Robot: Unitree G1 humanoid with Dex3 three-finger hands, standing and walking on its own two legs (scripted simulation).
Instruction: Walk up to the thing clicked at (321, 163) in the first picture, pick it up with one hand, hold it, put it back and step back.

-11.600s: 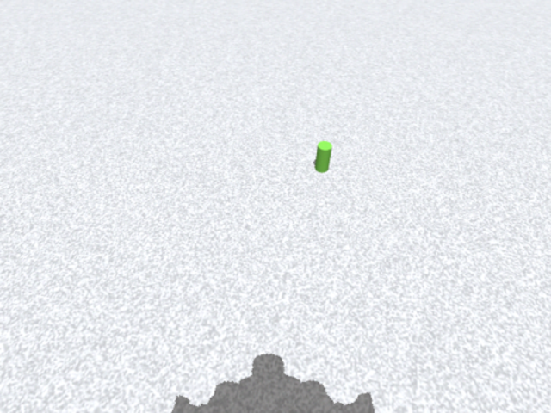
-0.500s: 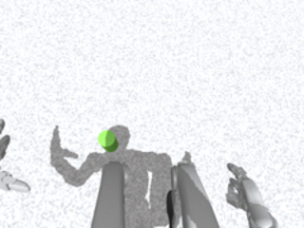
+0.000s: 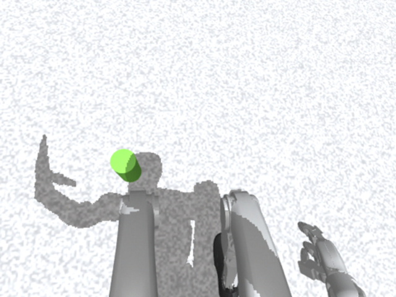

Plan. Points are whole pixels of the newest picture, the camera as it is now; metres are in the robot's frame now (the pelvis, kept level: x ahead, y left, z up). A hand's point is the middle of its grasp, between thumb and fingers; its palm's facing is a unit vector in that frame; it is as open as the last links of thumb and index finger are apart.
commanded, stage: go down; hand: left
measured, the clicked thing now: (127, 167) +0.42 +0.21 -0.37
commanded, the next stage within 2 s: approach in 1.10 s
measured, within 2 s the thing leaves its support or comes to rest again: neither
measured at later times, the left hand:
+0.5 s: hand out of the picture +0.34 +0.40 -0.05, palm faces +0.18 -0.98 -0.13, open 17.3 cm
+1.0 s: hand out of the picture +0.35 +0.40 -0.06, palm faces +0.19 -0.98 -0.11, open 17.3 cm
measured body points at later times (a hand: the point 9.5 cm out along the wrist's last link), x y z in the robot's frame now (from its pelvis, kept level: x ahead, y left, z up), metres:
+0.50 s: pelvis -0.01 +0.01 -0.04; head +0.18 +0.06 +0.36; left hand +0.32 +0.45 -0.04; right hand +0.16 -0.26 -0.15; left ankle +0.08 +0.14 -0.41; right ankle +0.08 -0.13 -0.41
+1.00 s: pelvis -0.01 +0.00 -0.06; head +0.18 +0.06 +0.34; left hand +0.33 +0.45 -0.05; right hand +0.15 -0.27 -0.17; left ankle +0.08 +0.14 -0.41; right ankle +0.08 -0.13 -0.41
